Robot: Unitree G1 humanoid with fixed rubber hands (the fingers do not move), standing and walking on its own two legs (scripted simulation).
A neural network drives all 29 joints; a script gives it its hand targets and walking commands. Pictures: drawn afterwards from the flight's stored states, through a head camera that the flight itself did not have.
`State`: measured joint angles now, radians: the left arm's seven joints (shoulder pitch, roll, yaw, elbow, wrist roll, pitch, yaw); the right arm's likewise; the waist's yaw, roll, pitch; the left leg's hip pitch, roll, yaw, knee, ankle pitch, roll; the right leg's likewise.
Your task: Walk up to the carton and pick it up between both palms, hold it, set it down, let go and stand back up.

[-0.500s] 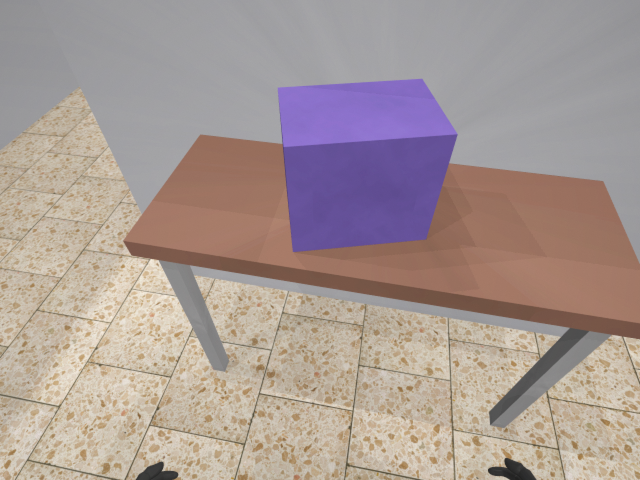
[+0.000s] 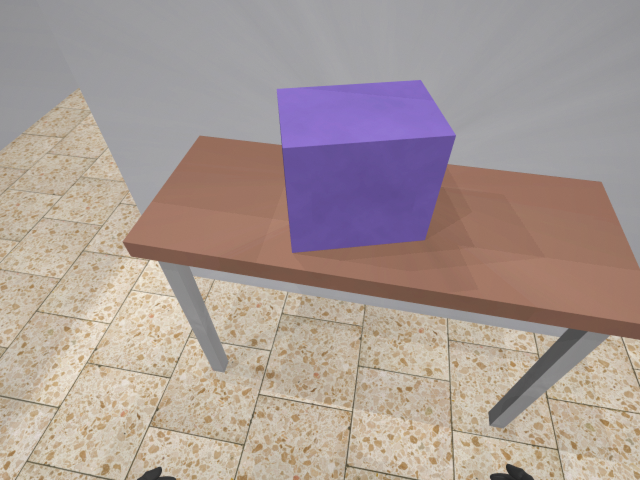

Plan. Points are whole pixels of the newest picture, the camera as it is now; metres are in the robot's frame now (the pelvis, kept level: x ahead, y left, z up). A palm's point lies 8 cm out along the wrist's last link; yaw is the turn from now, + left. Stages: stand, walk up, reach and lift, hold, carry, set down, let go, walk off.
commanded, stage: stand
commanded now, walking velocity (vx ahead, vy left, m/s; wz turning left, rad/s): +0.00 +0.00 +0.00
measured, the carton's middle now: (354, 168) +0.65 -0.05 +0.02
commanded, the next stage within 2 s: walk up in 0.38 s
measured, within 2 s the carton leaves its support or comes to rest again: neither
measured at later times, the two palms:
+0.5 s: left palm out of the picture +0.09 +0.25 -0.10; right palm out of the picture +0.10 -0.25 -0.10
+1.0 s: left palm out of the picture +0.15 +0.29 -0.10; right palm out of the picture +0.07 -0.23 -0.09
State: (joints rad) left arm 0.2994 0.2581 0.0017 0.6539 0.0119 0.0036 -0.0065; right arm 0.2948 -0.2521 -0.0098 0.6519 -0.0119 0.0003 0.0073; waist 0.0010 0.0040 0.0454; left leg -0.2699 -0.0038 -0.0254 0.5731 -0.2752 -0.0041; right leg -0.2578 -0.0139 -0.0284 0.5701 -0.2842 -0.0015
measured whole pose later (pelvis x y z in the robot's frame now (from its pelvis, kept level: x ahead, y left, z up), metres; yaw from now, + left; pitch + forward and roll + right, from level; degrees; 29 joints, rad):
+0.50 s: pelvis +0.00 +0.00 +0.00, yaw +0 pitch -2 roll +0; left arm 0.31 0.26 0.00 0.67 0.01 0.01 -0.01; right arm 0.30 -0.26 -0.01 0.67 -0.01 0.00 0.01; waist 0.00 0.00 0.04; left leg -0.26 0.00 -0.03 0.56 -0.27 0.00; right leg -0.25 -0.01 -0.03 0.56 -0.28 0.00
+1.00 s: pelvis +0.08 +0.03 +0.01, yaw -5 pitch -2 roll -1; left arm 0.44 0.28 0.06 0.67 0.04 0.00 -0.03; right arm 0.46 -0.26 -0.02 0.70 -0.06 -0.05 0.00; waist -0.04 -0.01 0.06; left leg -0.13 0.03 0.10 0.48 -0.31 0.03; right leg -0.51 -0.01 0.01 1.02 -0.38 0.01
